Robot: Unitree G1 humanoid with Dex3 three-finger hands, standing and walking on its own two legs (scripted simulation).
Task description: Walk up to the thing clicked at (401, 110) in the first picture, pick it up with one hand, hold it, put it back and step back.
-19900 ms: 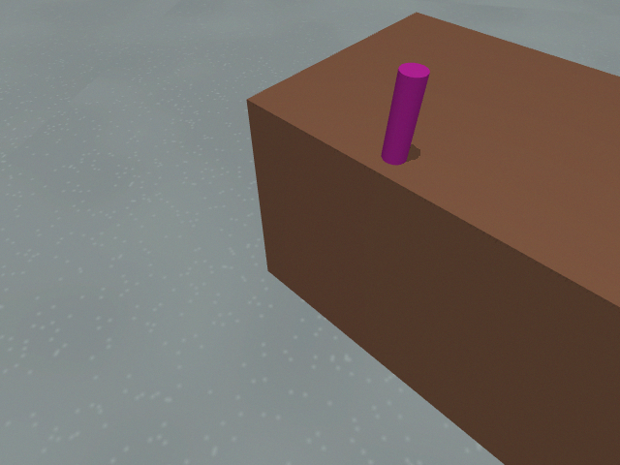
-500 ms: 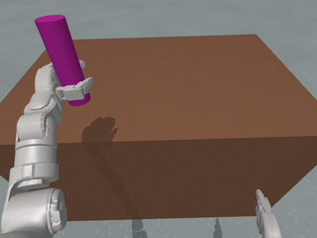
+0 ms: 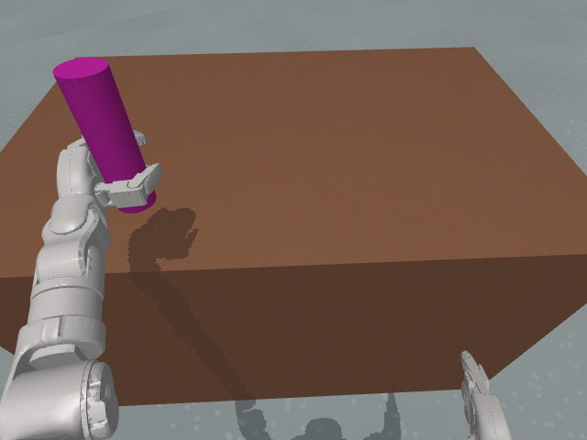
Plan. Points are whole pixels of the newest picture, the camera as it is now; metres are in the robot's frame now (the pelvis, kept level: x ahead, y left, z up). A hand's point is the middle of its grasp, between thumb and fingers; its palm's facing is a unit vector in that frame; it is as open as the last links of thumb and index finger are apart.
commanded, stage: crouch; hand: left
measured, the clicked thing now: (113, 144) +0.43 +0.22 +0.21
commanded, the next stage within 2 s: lower in 0.20 s
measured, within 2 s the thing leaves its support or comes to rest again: rests again in 1.40 s
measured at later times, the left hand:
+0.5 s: hand (140, 186) +0.44 +0.21 +0.12, palm faces +0.23 -0.97 +0.00, open 7.5 cm
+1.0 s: hand (151, 208) +0.44 +0.21 +0.07, palm faces +0.21 -0.98 +0.00, open 7.6 cm
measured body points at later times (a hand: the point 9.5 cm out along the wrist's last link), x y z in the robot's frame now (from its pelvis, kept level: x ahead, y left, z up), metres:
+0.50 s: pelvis +0.01 +0.00 +0.00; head +0.03 -0.01 +0.45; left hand +0.42 +0.26 +0.12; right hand +0.16 -0.25 -0.08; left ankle +0.01 +0.13 -0.73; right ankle +0.01 -0.14 -0.72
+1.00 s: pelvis +0.00 +0.00 -0.02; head +0.05 +0.01 +0.42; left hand +0.43 +0.26 +0.07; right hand +0.15 -0.26 -0.09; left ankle +0.01 +0.13 -0.73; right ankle +0.01 -0.14 -0.72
